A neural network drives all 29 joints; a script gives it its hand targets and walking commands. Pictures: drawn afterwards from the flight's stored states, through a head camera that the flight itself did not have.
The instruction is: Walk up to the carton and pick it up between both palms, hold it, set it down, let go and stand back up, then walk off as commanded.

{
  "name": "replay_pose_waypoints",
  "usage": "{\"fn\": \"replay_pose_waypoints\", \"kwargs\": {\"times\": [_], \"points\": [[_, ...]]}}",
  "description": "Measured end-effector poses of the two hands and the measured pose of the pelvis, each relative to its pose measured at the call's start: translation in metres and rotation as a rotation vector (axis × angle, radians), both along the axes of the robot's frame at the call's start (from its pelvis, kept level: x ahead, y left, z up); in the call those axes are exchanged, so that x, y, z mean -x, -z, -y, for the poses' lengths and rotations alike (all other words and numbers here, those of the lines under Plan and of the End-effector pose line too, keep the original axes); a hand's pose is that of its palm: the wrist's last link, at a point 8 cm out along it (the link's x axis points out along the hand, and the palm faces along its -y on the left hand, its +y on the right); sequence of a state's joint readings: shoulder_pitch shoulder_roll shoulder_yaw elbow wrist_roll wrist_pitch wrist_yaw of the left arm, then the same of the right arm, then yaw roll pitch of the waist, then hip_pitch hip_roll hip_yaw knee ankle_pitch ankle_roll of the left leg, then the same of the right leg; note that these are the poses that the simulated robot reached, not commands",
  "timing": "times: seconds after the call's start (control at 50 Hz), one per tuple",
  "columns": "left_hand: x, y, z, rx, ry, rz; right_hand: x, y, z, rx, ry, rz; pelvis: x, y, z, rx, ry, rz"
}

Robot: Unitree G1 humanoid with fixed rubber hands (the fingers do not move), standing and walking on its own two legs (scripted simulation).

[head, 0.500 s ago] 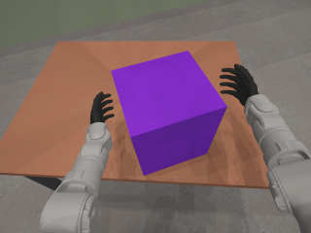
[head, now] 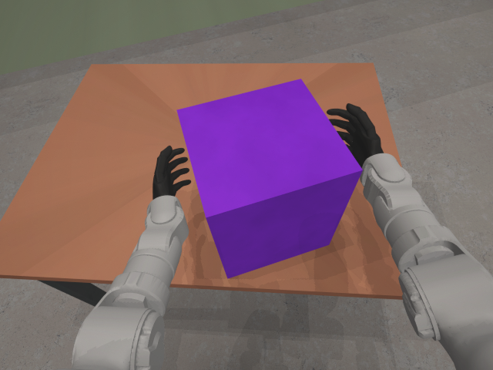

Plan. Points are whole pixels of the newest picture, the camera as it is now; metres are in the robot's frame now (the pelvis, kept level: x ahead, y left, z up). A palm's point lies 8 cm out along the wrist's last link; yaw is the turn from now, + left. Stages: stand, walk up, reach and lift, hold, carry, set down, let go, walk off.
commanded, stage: reach and lift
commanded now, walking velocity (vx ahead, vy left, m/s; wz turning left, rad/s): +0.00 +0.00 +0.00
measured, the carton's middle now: (261, 185) +0.43 +0.04 +0.01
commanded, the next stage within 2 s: none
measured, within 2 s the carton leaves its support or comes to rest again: leaves its support in 1.68 s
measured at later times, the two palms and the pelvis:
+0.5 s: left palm (171, 192) +0.38 +0.19 +0.04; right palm (361, 152) +0.47 -0.12 +0.08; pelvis +0.00 +0.00 +0.00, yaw +0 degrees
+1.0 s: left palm (172, 193) +0.38 +0.19 +0.04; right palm (357, 150) +0.47 -0.11 +0.08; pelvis +0.00 +0.00 +0.00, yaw +0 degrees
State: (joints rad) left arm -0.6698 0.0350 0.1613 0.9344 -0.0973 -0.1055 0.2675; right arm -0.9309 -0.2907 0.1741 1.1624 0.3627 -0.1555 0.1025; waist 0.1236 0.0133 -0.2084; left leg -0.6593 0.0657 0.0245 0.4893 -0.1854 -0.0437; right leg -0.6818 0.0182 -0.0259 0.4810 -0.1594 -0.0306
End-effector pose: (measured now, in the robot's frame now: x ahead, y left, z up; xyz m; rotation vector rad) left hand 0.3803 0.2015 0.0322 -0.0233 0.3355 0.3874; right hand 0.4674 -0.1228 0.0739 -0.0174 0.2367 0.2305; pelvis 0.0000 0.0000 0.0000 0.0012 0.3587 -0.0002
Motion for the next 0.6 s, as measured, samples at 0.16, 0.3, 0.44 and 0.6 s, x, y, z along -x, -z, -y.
{"fn": "replay_pose_waypoints", "kwargs": {"times": [0.16, 0.3, 0.44, 0.6], "points": [[-0.001, -0.002, 0.006, 0.019, -0.012, 0.007, 0.002, 0.0, -0.011, -0.011, 0.005, -0.012, 0.0, 0.0, -0.003, 0.003, 0.0, 0.004], [-0.001, -0.004, 0.009, 0.025, -0.021, 0.005, 0.002, 0.0, -0.008, -0.009, 0.025, -0.023, 0.001, 0.0, -0.003, 0.005, 0.001, 0.007], [-0.001, -0.005, 0.011, 0.022, -0.021, 0.006, 0.002, -0.001, -0.007, -0.008, 0.032, -0.029, 0.001, 0.0, -0.003, 0.005, 0.001, 0.008], [-0.001, -0.005, 0.011, 0.017, -0.021, 0.005, 0.002, -0.001, -0.007, -0.003, 0.034, -0.031, 0.001, 0.0, -0.003, 0.006, 0.001, 0.008]]}}
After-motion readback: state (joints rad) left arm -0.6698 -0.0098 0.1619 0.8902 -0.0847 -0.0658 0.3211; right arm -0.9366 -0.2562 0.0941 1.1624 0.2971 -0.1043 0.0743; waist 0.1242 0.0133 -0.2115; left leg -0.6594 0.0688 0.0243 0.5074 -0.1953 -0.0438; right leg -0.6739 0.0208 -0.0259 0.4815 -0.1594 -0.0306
